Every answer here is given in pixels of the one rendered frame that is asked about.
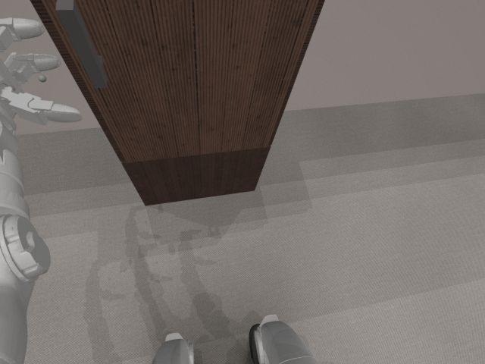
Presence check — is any cupboard door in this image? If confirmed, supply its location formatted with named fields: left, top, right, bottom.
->
left=42, top=0, right=319, bottom=163

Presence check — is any left robot forearm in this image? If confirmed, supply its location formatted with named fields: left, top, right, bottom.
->
left=0, top=106, right=30, bottom=221

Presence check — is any robot thigh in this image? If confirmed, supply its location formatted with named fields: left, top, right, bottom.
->
left=255, top=321, right=319, bottom=364
left=152, top=339, right=195, bottom=364

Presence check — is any handle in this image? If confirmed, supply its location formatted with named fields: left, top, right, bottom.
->
left=55, top=0, right=107, bottom=89

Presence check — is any left robot hand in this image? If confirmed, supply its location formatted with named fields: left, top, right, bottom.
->
left=0, top=17, right=82, bottom=125

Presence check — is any left robot upper arm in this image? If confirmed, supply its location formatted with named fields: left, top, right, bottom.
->
left=0, top=214, right=51, bottom=364

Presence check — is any right robot thigh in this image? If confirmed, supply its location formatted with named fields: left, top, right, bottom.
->
left=255, top=321, right=319, bottom=364

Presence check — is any left robot thigh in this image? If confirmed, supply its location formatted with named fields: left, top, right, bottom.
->
left=152, top=339, right=195, bottom=364

